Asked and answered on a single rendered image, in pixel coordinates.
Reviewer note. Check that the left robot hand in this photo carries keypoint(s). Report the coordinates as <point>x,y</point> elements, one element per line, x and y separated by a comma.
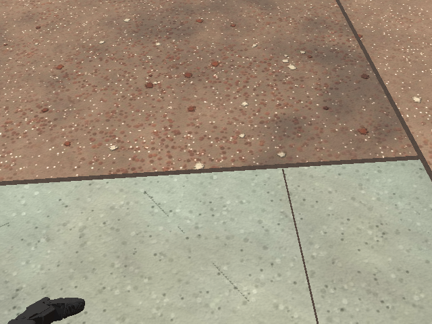
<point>46,311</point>

